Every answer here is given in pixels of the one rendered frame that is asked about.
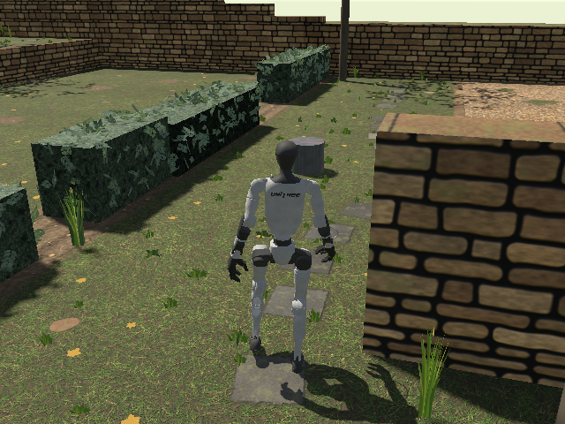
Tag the robot head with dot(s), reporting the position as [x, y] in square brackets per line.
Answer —
[286, 153]

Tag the left robot forearm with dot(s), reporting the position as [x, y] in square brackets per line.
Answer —
[240, 240]

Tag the left robot shin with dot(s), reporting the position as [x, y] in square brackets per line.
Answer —
[256, 311]

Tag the right robot forearm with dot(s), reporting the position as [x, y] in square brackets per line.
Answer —
[325, 235]

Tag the right robot hand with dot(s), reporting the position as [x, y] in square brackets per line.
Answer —
[322, 250]

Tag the robot right upper arm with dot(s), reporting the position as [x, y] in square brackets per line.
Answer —
[312, 188]

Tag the robot left upper arm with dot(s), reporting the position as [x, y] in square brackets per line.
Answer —
[252, 201]

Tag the left robot hand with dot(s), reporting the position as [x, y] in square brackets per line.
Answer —
[232, 268]

